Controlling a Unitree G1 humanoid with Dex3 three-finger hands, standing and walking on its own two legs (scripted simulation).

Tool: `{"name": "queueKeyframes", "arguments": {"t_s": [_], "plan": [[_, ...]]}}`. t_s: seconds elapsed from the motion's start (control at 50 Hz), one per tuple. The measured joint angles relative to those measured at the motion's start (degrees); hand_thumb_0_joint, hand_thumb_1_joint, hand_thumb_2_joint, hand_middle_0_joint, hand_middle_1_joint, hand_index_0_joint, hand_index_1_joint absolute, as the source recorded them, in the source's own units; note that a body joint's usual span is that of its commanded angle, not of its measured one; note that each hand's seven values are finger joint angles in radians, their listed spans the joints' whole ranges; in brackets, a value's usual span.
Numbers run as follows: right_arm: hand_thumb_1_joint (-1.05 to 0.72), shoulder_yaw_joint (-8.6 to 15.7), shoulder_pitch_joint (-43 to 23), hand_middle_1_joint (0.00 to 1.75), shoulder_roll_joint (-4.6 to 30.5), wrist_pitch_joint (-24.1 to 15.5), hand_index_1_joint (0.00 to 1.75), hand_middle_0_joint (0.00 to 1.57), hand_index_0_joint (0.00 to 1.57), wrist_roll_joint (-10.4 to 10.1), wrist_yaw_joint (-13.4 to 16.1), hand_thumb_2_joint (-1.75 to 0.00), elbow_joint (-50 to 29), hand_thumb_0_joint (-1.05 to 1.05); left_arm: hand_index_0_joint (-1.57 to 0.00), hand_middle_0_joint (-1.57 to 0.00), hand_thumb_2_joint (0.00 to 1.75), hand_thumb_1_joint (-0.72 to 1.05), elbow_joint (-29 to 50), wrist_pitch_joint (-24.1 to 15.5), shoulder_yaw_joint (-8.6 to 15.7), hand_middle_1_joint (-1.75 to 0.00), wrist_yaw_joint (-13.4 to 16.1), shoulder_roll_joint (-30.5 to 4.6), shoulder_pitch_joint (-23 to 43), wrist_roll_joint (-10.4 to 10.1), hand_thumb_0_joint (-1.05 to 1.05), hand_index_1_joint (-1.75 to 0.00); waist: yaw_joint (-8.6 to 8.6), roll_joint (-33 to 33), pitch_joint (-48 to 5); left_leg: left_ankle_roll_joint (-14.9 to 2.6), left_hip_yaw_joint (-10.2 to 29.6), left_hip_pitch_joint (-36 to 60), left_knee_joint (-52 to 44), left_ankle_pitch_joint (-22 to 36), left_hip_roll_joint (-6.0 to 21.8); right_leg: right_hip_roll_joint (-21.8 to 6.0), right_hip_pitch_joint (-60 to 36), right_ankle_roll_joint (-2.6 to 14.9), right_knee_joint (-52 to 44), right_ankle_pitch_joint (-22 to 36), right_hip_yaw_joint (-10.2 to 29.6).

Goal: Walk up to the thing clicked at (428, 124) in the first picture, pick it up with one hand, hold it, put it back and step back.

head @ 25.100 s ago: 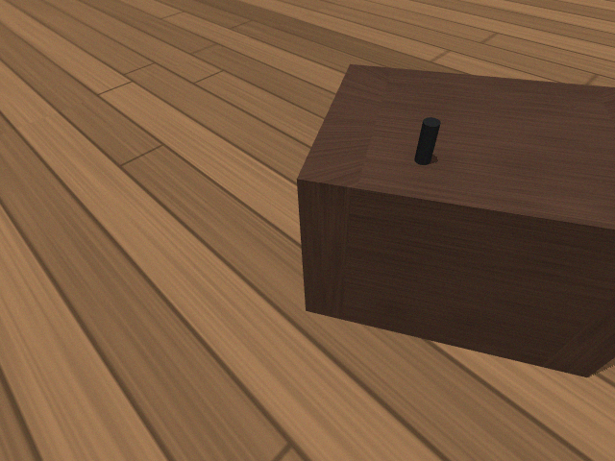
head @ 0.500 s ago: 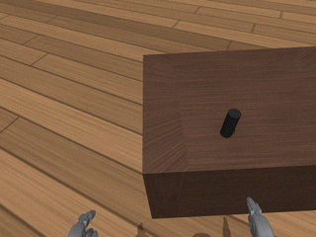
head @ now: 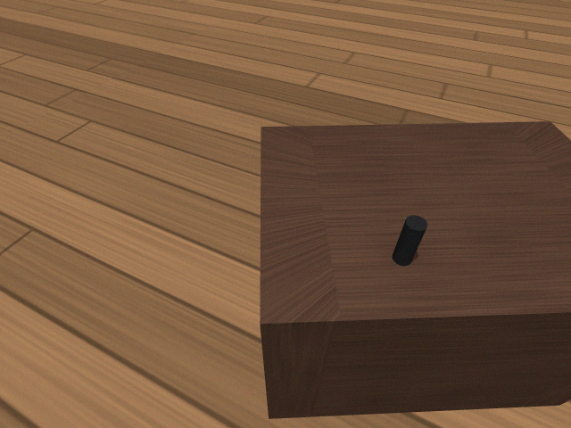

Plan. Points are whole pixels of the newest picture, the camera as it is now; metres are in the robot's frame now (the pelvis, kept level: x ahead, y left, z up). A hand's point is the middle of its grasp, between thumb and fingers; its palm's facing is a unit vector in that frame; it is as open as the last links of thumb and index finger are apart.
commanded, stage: home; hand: right
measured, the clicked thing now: (408, 241) +0.50 -0.23 -0.07
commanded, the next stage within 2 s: stand in 1.48 s
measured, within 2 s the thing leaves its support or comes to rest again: neither
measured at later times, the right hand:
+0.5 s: hand out of the picture +0.05 -0.25 -0.15, palm faces -0.05 +0.93 -0.36, open 17.5 cm
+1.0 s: hand out of the picture +0.07 -0.25 -0.15, palm faces -0.04 +0.93 -0.36, open 17.5 cm
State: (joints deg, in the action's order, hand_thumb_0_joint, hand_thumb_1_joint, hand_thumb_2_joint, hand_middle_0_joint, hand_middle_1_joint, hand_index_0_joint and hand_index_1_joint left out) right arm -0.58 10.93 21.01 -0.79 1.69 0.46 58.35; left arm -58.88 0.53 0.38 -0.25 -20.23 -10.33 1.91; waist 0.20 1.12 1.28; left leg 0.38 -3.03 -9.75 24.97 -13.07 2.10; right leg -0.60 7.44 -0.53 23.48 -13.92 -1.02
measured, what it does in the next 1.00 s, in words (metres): stands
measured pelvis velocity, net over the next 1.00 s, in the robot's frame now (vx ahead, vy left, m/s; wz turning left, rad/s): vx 0.00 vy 0.01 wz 0.01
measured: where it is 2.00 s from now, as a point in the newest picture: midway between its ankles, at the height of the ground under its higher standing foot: outside the picture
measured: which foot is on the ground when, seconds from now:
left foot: down 0.00-1.00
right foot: down 0.00-1.00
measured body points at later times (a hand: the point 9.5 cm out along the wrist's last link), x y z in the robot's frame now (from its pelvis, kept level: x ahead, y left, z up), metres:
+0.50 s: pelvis -0.01 +0.00 +0.01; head -0.01 +0.01 +0.45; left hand +0.04 +0.30 -0.14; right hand +0.06 -0.30 -0.12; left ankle +0.01 +0.12 -0.74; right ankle -0.01 -0.13 -0.74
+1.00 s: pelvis +0.00 +0.01 +0.01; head +0.00 +0.01 +0.46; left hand +0.07 +0.30 -0.13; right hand +0.08 -0.30 -0.12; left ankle +0.01 +0.12 -0.74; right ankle -0.01 -0.13 -0.74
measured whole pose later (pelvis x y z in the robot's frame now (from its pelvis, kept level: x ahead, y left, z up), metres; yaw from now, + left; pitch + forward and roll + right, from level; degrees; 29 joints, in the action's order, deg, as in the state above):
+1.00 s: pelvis +0.00 +0.01 +0.01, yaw +1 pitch -2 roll +0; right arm -0.8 7.0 20.1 -0.8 0.8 0.1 65.0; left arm -65.4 -0.2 -0.1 0.2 -19.6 -7.0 1.1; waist 0.2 0.2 1.9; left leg -0.1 -2.8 -6.7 18.8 -9.9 1.1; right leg -1.3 4.1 -1.2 17.0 -10.7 -1.3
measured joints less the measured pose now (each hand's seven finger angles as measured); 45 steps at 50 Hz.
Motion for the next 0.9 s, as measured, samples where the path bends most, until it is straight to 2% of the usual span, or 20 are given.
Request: {"name": "queueKeyframes", "arguments": {"t_s": [0.28,0.9], "plan": [[0.55,-0.76,-1.30,0.05,-1.37,0.14,0.04,0.06,0.06,-0.23,-0.44,-0.04,5.36,0.00,-0.20,-0.20,0.89,0.90,-5.27,-0.29,-0.66,-0.30,0.00,0.48,0.78,-0.42,0.00,-0.29,0.10,-0.48,-0.04,-0.27,-0.07,1.89,-3.96,2.66,-0.59,-0.45,-1.67,-0.29,-3.37,2.34,-0.01],[0.56,-0.32,-3.92,0.05,-0.80,0.05,0.04,0.06,0.06,-0.73,-0.36,-0.04,6.46,0.00,-0.20,-0.20,0.89,0.90,-6.43,-0.59,-0.50,-0.30,0.35,0.69,3.34,-0.70,0.00,-0.29,-0.01,-0.85,0.35,-0.44,0.21,2.86,-5.87,3.10,-0.96,-0.74,-3.14,-0.62,-6.04,3.05,-0.32]]}}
